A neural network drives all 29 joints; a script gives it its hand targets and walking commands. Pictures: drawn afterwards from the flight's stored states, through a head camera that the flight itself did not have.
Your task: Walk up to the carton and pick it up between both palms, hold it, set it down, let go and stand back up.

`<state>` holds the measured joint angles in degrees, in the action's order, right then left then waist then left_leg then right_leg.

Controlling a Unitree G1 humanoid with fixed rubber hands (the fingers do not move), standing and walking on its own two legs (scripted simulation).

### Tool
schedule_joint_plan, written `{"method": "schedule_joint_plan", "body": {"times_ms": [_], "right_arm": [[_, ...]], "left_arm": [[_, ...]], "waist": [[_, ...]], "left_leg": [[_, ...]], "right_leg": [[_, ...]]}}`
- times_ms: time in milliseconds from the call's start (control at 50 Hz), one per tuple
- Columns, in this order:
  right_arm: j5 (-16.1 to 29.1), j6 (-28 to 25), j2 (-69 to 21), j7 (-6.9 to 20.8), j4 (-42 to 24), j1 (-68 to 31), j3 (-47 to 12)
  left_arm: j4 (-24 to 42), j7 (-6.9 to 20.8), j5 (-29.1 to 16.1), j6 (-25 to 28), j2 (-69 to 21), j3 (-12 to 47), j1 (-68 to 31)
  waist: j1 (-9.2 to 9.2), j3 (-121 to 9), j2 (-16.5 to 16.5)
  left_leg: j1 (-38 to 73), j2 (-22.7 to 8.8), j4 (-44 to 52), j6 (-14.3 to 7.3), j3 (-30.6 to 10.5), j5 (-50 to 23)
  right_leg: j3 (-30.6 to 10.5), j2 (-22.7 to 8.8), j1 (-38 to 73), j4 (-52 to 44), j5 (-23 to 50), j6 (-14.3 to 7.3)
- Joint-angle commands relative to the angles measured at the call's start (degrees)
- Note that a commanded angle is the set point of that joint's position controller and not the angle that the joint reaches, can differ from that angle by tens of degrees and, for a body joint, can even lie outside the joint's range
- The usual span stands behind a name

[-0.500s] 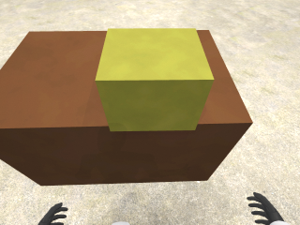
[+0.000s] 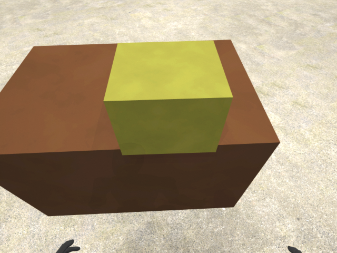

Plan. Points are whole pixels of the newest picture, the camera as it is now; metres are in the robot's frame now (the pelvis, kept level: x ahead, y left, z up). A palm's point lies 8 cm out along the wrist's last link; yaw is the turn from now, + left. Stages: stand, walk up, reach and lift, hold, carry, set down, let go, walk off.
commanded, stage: walk up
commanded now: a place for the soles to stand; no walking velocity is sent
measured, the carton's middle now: (167, 98) +0.57 +0.02 +0.02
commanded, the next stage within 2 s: none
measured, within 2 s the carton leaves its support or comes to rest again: neither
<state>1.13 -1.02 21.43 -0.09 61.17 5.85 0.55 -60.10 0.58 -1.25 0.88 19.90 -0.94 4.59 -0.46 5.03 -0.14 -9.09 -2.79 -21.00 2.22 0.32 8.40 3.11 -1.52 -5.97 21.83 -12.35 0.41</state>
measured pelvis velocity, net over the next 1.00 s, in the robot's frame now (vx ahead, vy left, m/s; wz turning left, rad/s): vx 0.12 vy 0.04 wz -0.02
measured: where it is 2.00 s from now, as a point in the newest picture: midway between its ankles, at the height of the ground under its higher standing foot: outside the picture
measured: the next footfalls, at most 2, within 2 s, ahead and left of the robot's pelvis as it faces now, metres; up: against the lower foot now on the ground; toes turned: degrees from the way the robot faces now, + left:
right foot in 0.68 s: +0.21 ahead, -0.09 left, +0.00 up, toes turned +1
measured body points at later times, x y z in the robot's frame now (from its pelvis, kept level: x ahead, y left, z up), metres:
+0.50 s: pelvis +0.05 +0.06 -0.01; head +0.08 +0.09 +0.44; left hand +0.12 +0.38 -0.14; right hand +0.12 -0.26 -0.10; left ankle +0.06 +0.15 -0.75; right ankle +0.04 -0.09 -0.68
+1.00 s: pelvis +0.12 +0.04 -0.01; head +0.15 +0.04 +0.44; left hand +0.27 +0.34 -0.12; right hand +0.22 -0.27 -0.12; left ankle +0.06 +0.15 -0.74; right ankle +0.17 -0.09 -0.74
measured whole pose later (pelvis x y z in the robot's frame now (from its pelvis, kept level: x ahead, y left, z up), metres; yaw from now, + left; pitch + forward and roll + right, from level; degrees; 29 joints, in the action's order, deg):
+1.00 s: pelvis +0.12 +0.04 -0.01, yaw -1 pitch -3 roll +0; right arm 1.7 -0.6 22.5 -0.3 51.6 7.3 0.2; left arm -54.5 -0.8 -1.0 0.0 21.1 0.0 2.1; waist -1.2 7.7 -0.2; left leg -2.9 -0.6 -25.9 -0.5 4.7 19.8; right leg -1.0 -1.4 -14.4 27.4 -9.8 1.3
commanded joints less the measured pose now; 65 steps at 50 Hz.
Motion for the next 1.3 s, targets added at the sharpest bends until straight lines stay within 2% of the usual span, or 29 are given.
{"method": "schedule_joint_plan", "body": {"times_ms": [0, 60, 80, 120, 140, 180, 220, 280, 300, 320, 340, 360, 380, 400, 420, 460, 540, 620, 640, 680, 700, 720, 740, 760, 800, 840, 880, 1060, 1280], "right_arm": [[-0.24, -1.17, 10.86, -0.71, -2.69, -2.83, 2.47], [-0.24, -1.28, 10.72, -0.73, -2.06, -2.73, 2.49], [-1.50, -0.87, 10.42, -0.28, -3.60, 0.04, 4.07], [-2.12, -0.07, 9.84, 0.36, -5.79, -2.13, 4.22], [-2.59, 0.11, 9.19, 0.68, -7.24, -2.33, 4.42], [-2.96, 0.04, 9.26, 1.04, -9.38, -1.54, 5.13], [-2.75, -0.75, 8.60, 1.32, -10.87, 0.27, 5.61], [-2.84, -1.66, 7.86, 1.15, -9.37, 8.22, 6.09], [-2.84, -1.74, 9.67, 0.72, -8.69, 10.81, 6.94], [-2.74, -1.68, 14.67, 0.15, -9.36, 12.92, 8.42], [-2.71, -1.33, 16.91, -0.20, -10.30, 13.86, 8.89], [-3.51, -1.37, 17.06, -0.64, -12.27, 13.30, 8.92], [-3.78, -1.45, 15.57, -0.96, -13.88, 12.36, 8.57], [-4.10, -1.63, 14.96, -1.09, -15.20, 12.42, 8.62], [-3.70, -1.63, 13.80, -1.33, -16.20, 11.37, 8.22], [-3.29, -1.55, 12.18, -1.46, -18.10, 10.27, 7.61], [-3.26, -1.44, 9.93, -1.79, -21.26, 8.72, 5.78], [-1.29, -0.62, 11.56, -1.02, -22.68, 5.60, 4.36], [-0.72, -0.33, 11.89, -0.87, -22.67, 5.42, 4.02], [0.18, -0.23, 11.17, -0.65, -22.45, 7.21, 3.03], [0.35, -0.04, 10.63, -0.64, -21.72, 9.54, 2.62], [1.17, 0.87, 11.13, -0.76, -20.14, 11.49, 3.37], [0.73, 1.18, 11.71, -1.11, -19.79, 10.53, 3.23], [0.30, 0.95, 13.10, -1.00, -18.95, 8.72, 3.02], [0.02, -0.07, 14.07, -0.77, -17.65, 5.52, 3.17], [0.45, -0.54, 13.51, -0.66, -15.37, 6.07, 3.20], [0.56, -0.58, 12.64, -0.69, -13.94, 5.14, 2.85], [0.54, -0.67, 11.35, -0.71, -7.73, 0.77, 2.34], [0.29, -1.21, 11.12, -1.05, -2.82, -1.16, 2.41]], "left_arm": [[2.47, -0.56, 0.14, 1.06, 11.54, -2.81, -2.78], [1.87, -0.57, 0.26, 1.16, 11.36, -2.92, -2.56], [3.54, -0.58, 1.74, 1.67, 12.94, -4.06, 1.65], [3.13, -1.11, 1.88, 1.39, 15.62, -5.42, 4.35], [3.89, -1.42, 1.94, 1.28, 16.31, -5.86, 4.09], [5.77, -1.90, 2.56, 1.59, 15.31, -6.17, 4.21], [7.31, -1.78, 3.20, 1.71, 14.66, -6.24, 3.66], [9.41, -1.00, 2.48, 1.04, 13.08, -5.58, 0.38], [9.84, -0.69, 2.37, 0.89, 10.82, -4.90, 1.90], [11.77, -0.12, 2.02, 0.61, 7.46, -3.96, 2.76], [12.85, -0.80, 2.22, -0.15, 10.21, -5.03, 2.93], [13.75, -1.25, 2.41, -0.47, 11.70, -5.69, 3.59], [13.19, -1.46, 2.45, -0.38, 12.09, -5.82, 6.01], [12.78, -1.17, 2.68, -0.12, 11.67, -5.99, 8.54], [12.54, -1.02, 2.61, 0.08, 11.55, -5.93, 10.19], [13.45, -0.94, 2.44, -0.20, 11.25, -5.84, 10.70], [15.53, -0.98, 2.57, -1.51, 9.91, -5.10, 9.87], [14.27, -1.50, 1.97, -1.50, 9.91, -4.34, 10.82], [14.13, -1.72, 2.05, -1.16, 10.28, -4.20, 11.05], [13.86, -1.94, 2.38, -0.69, 14.94, -4.78, 8.21], [14.80, -1.92, 2.00, -0.43, 16.76, -4.67, 6.03], [14.90, -1.80, 1.30, -0.60, 16.78, -4.09, 3.65], [14.57, -1.63, 1.06, -0.74, 16.20, -3.87, 1.93], [14.02, -1.46, 0.63, -0.77, 13.77, -2.88, 1.89], [12.06, -1.75, 0.17, -0.80, 12.78, -2.45, 2.03], [10.53, -1.80, 0.28, -0.49, 13.79, -2.42, 1.65], [9.11, -1.80, 0.35, -0.25, 12.90, -2.07, 0.72], [3.30, -1.86, 0.27, -0.03, 11.71, -1.48, -3.53], [-1.87, -1.78, 0.25, 0.57, 11.16, -1.86, -3.67]], "waist": [[0.09, -6.04, 0.92], [0.18, -6.15, 1.43], [0.88, -7.60, 1.87], [2.53, -0.54, 6.00], [2.88, 1.55, 7.42], [2.92, 3.45, 6.08], [2.16, 1.72, 7.73], [-2.24, -2.48, 6.70], [-3.07, -4.68, 1.64], [-3.45, -5.51, -11.90], [-4.47, -3.46, -10.28], [-3.84, -0.66, -7.84], [-2.85, -0.33, -4.94], [-2.17, -2.11, -3.67], [-1.67, -2.93, -4.14], [-1.42, -3.01, -5.72], [-0.95, 1.23, -7.46], [0.38, -0.74, -9.64], [1.07, -0.53, -8.39], [0.46, -2.50, -0.96], [-0.95, -4.71, 1.56], [-1.59, -6.37, 2.77], [-1.88, -5.57, 3.72], [-1.29, -5.27, 2.29], [-0.06, -4.96, 3.22], [-0.19, -7.55, 4.45], [-0.25, -8.92, 2.27], [-0.10, -9.47, 0.74], [0.23, -7.35, -0.07]], "left_leg": [[1.65, -4.81, 3.90, -2.90, -4.01, -4.88], [1.63, -4.83, 4.57, -2.83, -4.32, -3.82], [-0.86, -1.22, -0.51, -4.19, -1.09, 10.88], [-11.99, 0.81, -7.75, -3.41, 2.00, 14.82], [-14.81, 0.15, -12.96, -3.33, 1.49, 14.59], [-19.39, -2.41, -17.47, -3.07, -2.03, 17.58], [-17.44, -3.07, -13.92, -2.85, -2.41, 15.79], [1.78, 0.80, -2.64, -3.87, 1.04, 1.89], [9.60, -0.88, 1.13, -4.92, -3.77, 1.86], [12.06, -10.62, 9.12, -8.54, -20.55, 12.41], [7.89, -16.84, 12.14, -14.34, -31.47, 23.15], [6.38, -19.14, 10.95, -17.22, -33.54, 21.51], [8.21, -18.40, 8.76, -17.59, -28.42, 11.73], [11.83, -16.85, 6.93, -16.64, -23.25, 7.08], [11.38, -15.50, 5.75, -15.11, -19.00, 1.91], [7.08, -13.65, 5.78, -14.89, -13.82, -0.64], [2.57, -11.74, 3.08, -13.75, -7.19, -12.40], [-3.80, -11.01, -3.89, -9.15, -2.91, -26.30], [-6.21, -10.66, -5.94, -7.35, -2.48, -25.41], [-9.03, -7.00, -8.98, -2.78, -1.42, -15.99], [-6.10, -3.84, -10.09, -1.47, -0.63, -6.74], [1.65, -1.71, -9.03, -1.26, -1.28, 3.40], [4.26, -2.82, -5.72, -2.24, -2.33, 3.44], [3.65, -4.84, -3.22, -3.07, -2.56, 1.75], [-0.81, -6.27, -2.28, -4.17, -2.66, -7.38], [2.13, -5.92, -2.35, -3.60, -1.88, -14.21], [3.63, -5.56, -2.27, -3.21, -1.03, -15.87], [5.60, -5.94, 2.57, -2.89, -0.24, -12.18], [4.73, -5.72, 6.66, -2.87, -0.63, -2.39]], "right_leg": [[-6.22, -6.75, -0.88, -6.85, 2.89, -2.08], [-5.96, -6.54, -0.86, -7.46, 1.87, -1.95], [-6.64, -5.89, 1.53, -8.07, -14.54, -3.87], [-14.95, -12.29, 1.19, -14.15, -28.84, -7.97], [-18.28, -16.50, -0.07, -16.28, -29.73, -10.48], [-19.31, -19.05, 0.91, -15.68, -23.19, -13.15], [-15.63, -17.48, 1.79, -12.85, -16.63, -12.03], [-6.65, -11.37, -7.63, -2.61, -11.32, -7.13], [-2.94, -7.68, -12.61, 5.56, -10.91, -5.19], [3.38, -0.37, -19.90, 19.88, -18.09, -1.29], [-2.31, 1.62, -23.29, 28.63, -25.04, -1.19], [-6.76, 0.78, -25.98, 35.58, -25.80, -1.56], [-9.00, 0.51, -27.50, 39.51, -23.75, -1.63], [-11.20, 0.07, -28.10, 40.45, -20.68, -2.01], [-11.59, -0.28, -26.95, 39.42, -17.65, -1.88], [-10.81, -0.24, -23.44, 36.70, -14.53, -0.93], [-9.19, -1.02, -18.94, 24.79, -10.42, 0.59], [-4.05, -0.41, -4.98, 12.25, 0.31, -1.17], [-4.63, -1.03, -1.58, 6.66, 8.23, -1.68], [-11.14, -5.35, 3.46, 6.07, 25.98, -3.29], [-16.16, -9.81, 1.06, 4.62, 27.60, -5.58], [-17.40, -11.69, -6.57, 4.85, 22.22, -8.70], [-17.66, -10.81, -9.33, 4.29, 16.18, -7.50], [-14.36, -8.57, -8.09, 4.38, 14.54, -5.05], [-10.30, -5.69, -1.42, 6.91, 23.76, -2.41], [-10.35, -6.40, 0.34, 6.74, 30.14, -2.69], [-10.14, -6.96, 1.04, 6.10, 32.26, -3.21], [-9.34, -6.48, 1.76, 1.80, 26.99, -2.67], [-10.59, -5.90, 0.42, -2.46, 19.13, -2.05]]}}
